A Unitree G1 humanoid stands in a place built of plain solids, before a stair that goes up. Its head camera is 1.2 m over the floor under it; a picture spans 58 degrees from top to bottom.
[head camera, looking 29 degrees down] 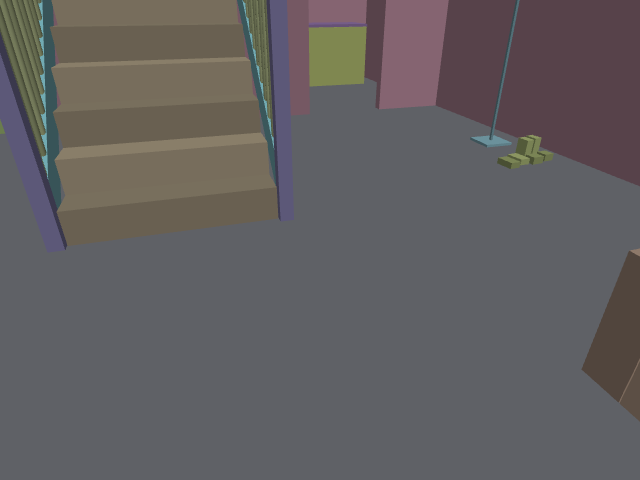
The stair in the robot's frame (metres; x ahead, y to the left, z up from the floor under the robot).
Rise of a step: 0.21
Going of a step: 0.23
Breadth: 1.20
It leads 17 degrees to the left of straight ahead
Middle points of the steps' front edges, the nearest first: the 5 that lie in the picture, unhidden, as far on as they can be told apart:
2.27 0.83 0.21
2.49 0.90 0.42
2.72 0.97 0.63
2.94 1.04 0.84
3.17 1.11 1.06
